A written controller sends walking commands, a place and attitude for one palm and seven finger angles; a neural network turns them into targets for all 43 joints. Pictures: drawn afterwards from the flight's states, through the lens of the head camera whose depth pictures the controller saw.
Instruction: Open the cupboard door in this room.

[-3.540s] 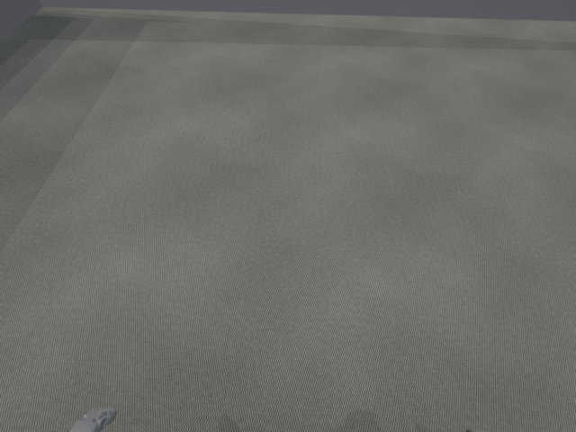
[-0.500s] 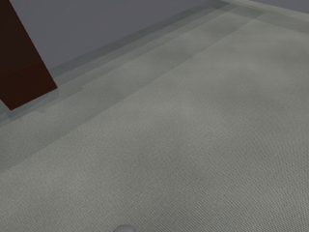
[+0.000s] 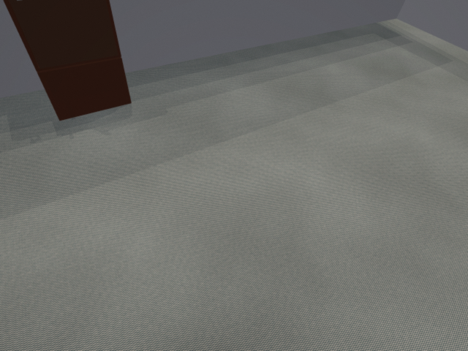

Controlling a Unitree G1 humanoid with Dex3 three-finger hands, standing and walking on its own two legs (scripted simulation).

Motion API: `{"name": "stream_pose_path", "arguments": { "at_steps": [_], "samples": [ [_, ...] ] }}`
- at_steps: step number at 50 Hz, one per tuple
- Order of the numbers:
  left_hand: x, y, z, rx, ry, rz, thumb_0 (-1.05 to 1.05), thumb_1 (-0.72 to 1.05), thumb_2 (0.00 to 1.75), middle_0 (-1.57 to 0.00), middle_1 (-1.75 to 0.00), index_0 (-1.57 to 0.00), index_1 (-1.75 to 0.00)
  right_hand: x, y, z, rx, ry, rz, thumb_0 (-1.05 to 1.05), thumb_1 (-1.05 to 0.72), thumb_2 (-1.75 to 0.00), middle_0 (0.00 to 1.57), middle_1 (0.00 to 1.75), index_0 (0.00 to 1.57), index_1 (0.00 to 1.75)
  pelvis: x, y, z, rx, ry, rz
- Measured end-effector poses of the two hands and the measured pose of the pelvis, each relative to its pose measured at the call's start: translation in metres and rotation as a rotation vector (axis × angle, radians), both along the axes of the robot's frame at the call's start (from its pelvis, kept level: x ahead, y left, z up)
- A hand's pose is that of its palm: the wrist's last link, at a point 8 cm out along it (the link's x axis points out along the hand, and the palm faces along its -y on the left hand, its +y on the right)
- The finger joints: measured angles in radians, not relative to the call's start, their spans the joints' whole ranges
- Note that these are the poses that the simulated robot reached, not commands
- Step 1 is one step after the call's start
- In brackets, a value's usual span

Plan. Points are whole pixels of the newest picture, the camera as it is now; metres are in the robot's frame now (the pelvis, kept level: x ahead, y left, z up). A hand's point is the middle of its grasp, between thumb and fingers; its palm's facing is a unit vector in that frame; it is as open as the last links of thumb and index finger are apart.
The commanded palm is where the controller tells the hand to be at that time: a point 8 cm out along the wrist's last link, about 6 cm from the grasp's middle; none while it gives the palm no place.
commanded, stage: stand and wait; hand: left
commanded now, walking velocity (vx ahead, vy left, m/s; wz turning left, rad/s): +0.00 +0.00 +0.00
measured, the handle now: out of the picture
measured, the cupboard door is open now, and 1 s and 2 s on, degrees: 0 0 0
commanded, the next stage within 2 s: turn or walk to find it in 0.58 s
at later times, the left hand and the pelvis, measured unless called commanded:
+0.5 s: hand out of the picture -0.02 +0.13 -0.17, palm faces +0.01 -0.98 -0.20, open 7.4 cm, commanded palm none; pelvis -0.03 -0.04 +0.00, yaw -1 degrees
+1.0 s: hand out of the picture -0.04 +0.13 -0.19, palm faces +0.12 -0.98 -0.15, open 7.4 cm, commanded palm none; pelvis -0.04 -0.03 -0.01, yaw +4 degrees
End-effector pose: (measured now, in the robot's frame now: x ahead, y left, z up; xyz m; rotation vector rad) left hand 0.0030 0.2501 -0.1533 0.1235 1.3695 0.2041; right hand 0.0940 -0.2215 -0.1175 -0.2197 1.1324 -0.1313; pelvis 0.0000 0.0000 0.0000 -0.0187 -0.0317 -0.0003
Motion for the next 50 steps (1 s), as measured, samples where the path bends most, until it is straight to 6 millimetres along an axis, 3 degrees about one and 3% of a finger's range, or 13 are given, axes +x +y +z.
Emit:
{"name": "stream_pose_path", "arguments": {
  "at_steps": [5, 11, 21, 28, 33, 38, 44, 50],
  "samples": [
    [0.009, -0.012, 0.003, -0.005, -0.027, -0.027, 0.01, 0.91, 0.9, -0.2, -0.3, -0.19, -0.29, -0.028, -0.006, -0.009, 0.009, 0.032, -0.049, -0.01, -0.93, -0.89, 0.21, 0.3, 0.2, 0.3, -0.006, -0.001, -0.001, 0.015, -0.01, 0.002],
    [0.017, -0.036, 0.005, 0.009, -0.081, -0.06, 0.01, 0.91, 0.9, -0.2, -0.3, -0.19, -0.29, -0.083, -0.021, -0.033, 0.045, 0.143, -0.097, 0.0, -0.92, -0.89, 0.21, 0.3, 0.2, 0.3, -0.017, -0.015, -0.008, 0.048, -0.015, -0.005],
    [-0.014, -0.06, 0.013, 0.015, -0.031, -0.072, 0.01, 0.92, 0.9, -0.2, -0.3, -0.2, -0.29, -0.168, -0.023, -0.041, 0.11, 0.327, -0.145, 0.0, -0.91, -0.9, 0.2, 0.3, 0.2, 0.3, -0.028, -0.035, -0.003, 0.033, -0.022, -0.006],
    [-0.044, -0.082, 0.007, -0.024, 0.036, -0.052, 0.01, 0.91, 0.9, -0.2, -0.3, -0.2, -0.29, -0.202, -0.022, -0.037, 0.12, 0.41, -0.159, 0.01, -0.91, -0.9, 0.2, 0.3, 0.2, 0.3, -0.035, -0.044, -0.002, 0.03, -0.016, -0.009],
    [-0.063, -0.096, 0.003, -0.056, 0.073, -0.03, 0.01, 0.91, 0.9, -0.2, -0.3, -0.2, -0.29, -0.204, -0.024, -0.036, 0.117, 0.415, -0.158, 0.01, -0.91, -0.9, 0.2, 0.3, 0.2, 0.3, -0.038, -0.047, -0.003, 0.028, -0.011, -0.003],
    [-0.072, -0.1, -0.003, -0.071, 0.076, 0.014, 0.01, 0.9, 0.9, -0.2, -0.3, -0.2, -0.29, -0.192, -0.027, -0.038, 0.104, 0.398, -0.13, 0.0, -0.91, -0.9, 0.2, 0.3, 0.2, 0.3, -0.04, -0.047, -0.007, 0.019, -0.004, 0.026],
    [-0.07, -0.088, -0.014, -0.076, 0.045, 0.06, 0.01, 0.9, 0.9, -0.2, -0.3, -0.2, -0.29, -0.161, -0.028, -0.04, 0.059, 0.343, -0.09, 0.0, -0.91, -0.9, 0.2, 0.3, 0.2, 0.3, -0.039, -0.037, -0.014, -0.003, -0.007, 0.067],
    [-0.055, -0.067, -0.013, -0.061, 0.023, 0.05, 0.01, 0.91, 0.9, -0.2, -0.3, -0.2, -0.29, -0.129, -0.015, -0.035, 0.049, 0.258, -0.058, 0.0, -0.91, -0.9, 0.2, 0.3, 0.2, 0.3, -0.036, -0.026, -0.011, 0.016, 0.009, 0.066]
  ]
}}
